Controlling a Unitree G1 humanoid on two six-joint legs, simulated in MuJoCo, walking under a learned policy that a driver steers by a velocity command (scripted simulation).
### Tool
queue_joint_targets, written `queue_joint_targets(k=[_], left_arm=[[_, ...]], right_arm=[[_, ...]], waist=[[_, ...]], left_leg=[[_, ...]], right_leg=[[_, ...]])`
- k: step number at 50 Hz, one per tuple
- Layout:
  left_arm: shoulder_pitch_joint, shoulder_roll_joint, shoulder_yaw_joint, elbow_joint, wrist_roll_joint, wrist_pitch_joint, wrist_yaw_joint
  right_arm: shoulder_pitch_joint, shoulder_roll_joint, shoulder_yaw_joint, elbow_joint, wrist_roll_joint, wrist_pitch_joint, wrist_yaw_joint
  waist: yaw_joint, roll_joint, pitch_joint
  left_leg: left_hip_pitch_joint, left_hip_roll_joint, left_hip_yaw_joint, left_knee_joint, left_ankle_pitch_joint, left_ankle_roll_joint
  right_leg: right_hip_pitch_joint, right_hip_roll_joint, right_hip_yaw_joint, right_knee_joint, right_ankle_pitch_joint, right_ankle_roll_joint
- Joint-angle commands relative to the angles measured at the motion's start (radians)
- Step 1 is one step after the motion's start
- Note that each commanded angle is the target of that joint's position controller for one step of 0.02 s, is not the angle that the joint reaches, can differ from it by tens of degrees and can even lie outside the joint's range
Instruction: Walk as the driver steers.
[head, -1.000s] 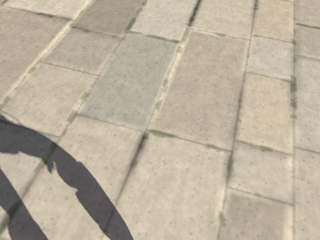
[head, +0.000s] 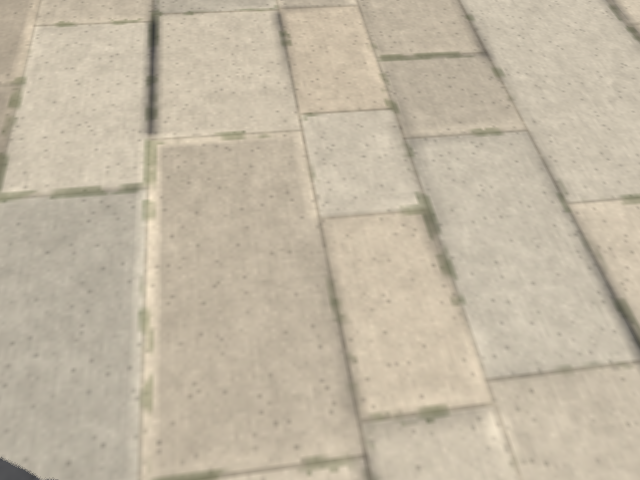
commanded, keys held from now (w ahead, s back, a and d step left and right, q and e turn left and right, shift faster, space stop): no key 1.00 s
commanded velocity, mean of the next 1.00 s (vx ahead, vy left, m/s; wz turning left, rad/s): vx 0.03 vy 0.00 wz -0.03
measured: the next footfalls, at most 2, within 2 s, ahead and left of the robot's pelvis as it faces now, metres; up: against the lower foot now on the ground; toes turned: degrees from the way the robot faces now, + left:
right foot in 0.18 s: +0.06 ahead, -0.12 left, +0.00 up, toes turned +2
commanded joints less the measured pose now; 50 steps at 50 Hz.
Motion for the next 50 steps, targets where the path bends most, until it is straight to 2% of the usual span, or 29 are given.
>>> queue_joint_targets(k=[1,5,7,8,9,10,11,12,15,18,23,35,50], left_arm=[[0.171,0.021,-0.003,0.016,0.004,0.022,0.001],[0.078,0.027,-0.017,0.018,0.004,0.035,0.008],[0.073,0.015,-0.025,0.031,0.006,0.027,0.013],[0.061,0.019,-0.028,0.032,0.010,0.018,0.017],[0.062,0.042,-0.028,0.031,0.019,0.005,0.023],[0.033,0.104,-0.019,0.024,0.018,-0.006,0.029],[0.003,0.077,-0.026,0.043,-0.004,-0.013,0.024],[-0.022,0.036,-0.038,0.048,-0.007,-0.022,0.020],[0.003,0.033,-0.039,0.088,-0.012,-0.032,0.026],[0.037,0.027,-0.037,0.121,-0.015,-0.033,0.028],[0.048,0.020,-0.039,0.164,-0.014,-0.034,0.032],[0.084,-0.011,-0.051,0.251,-0.014,-0.030,0.040],[0.125,-0.047,-0.058,0.306,-0.013,-0.028,0.046]], right_arm=[[-0.011,-0.116,-0.020,-0.033,-0.005,-0.010,-0.001],[0.035,-0.144,-0.032,-0.005,-0.004,0.026,0.000],[0.021,-0.148,-0.033,-0.001,0.004,0.046,-0.003],[0.038,-0.136,-0.030,0.005,0.003,0.051,-0.006],[0.052,-0.118,-0.026,0.008,0.002,0.051,-0.006],[0.096,-0.091,-0.023,0.005,0.011,0.051,-0.002],[0.113,-0.073,-0.019,0.033,0.018,0.057,-0.002],[0.112,-0.081,-0.022,0.051,0.015,0.058,-0.003],[0.123,-0.109,-0.032,0.088,0.007,0.054,-0.002],[0.123,-0.090,-0.028,0.124,0.010,0.049,-0.006],[0.122,-0.077,-0.026,0.174,0.010,0.053,-0.014],[0.137,-0.056,-0.018,0.267,0.011,0.063,-0.027],[0.143,-0.023,-0.012,0.329,0.011,0.067,-0.035]], waist=[[0.057,0.175,-0.174],[0.008,0.200,-0.144],[0.024,0.166,-0.101],[0.024,0.134,-0.076],[0.021,0.086,-0.064],[-0.028,-0.018,-0.050],[-0.045,-0.081,-0.037],[-0.052,-0.068,-0.024],[-0.042,-0.049,-0.017],[-0.025,0.013,-0.024],[-0.018,0.038,-0.028],[-0.019,0.041,-0.017],[-0.017,0.041,0.003]], left_leg=[[0.031,0.224,-0.130,-0.111,0.511,0.136],[-0.002,0.212,-0.181,-0.154,-0.008,0.127],[-0.063,0.201,-0.203,-0.149,-0.228,0.101],[-0.103,0.191,-0.211,-0.146,-0.297,0.066],[-0.132,0.178,-0.214,-0.124,-0.319,0.024],[-0.124,0.100,-0.147,-0.072,-0.293,-0.015],[0.054,0.049,-0.081,-0.050,-0.194,-0.032],[0.154,0.060,-0.091,-0.043,-0.122,-0.037],[0.166,0.095,-0.121,-0.053,-0.067,-0.021],[0.126,0.100,-0.124,-0.074,-0.063,-0.023],[0.146,0.103,-0.125,-0.079,-0.040,-0.025],[0.168,0.110,-0.126,-0.070,-0.004,-0.020],[0.162,0.109,-0.126,-0.068,-0.011,-0.021]], right_leg=[[0.159,-0.029,-0.035,-0.146,0.039,0.010],[0.216,-0.046,-0.087,-0.345,0.064,-0.001],[0.290,-0.042,-0.107,-0.500,0.142,-0.018],[0.330,-0.056,-0.082,-0.593,0.177,-0.033],[0.360,-0.124,0.007,-0.657,0.207,-0.050],[0.310,-0.231,0.144,-0.705,0.200,-0.085],[0.118,-0.254,0.168,-0.759,0.093,-0.106],[0.051,-0.225,0.148,-0.784,0.032,-0.085],[0.103,-0.157,0.075,-0.764,0.101,-0.049],[0.182,-0.155,0.058,-0.733,0.191,-0.060],[0.202,-0.153,0.047,-0.727,0.233,-0.065],[0.221,-0.147,0.028,-0.723,0.283,-0.062],[0.224,-0.144,0.020,-0.723,0.277,-0.060]])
